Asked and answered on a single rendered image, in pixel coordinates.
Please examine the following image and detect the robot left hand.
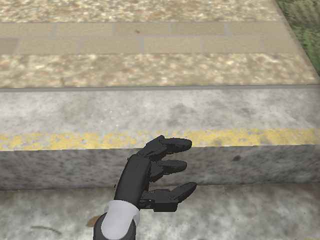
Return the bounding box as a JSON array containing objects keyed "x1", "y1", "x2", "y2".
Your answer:
[{"x1": 114, "y1": 135, "x2": 197, "y2": 212}]

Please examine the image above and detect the left robot forearm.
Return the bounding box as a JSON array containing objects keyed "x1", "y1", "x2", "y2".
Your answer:
[{"x1": 93, "y1": 200, "x2": 140, "y2": 240}]

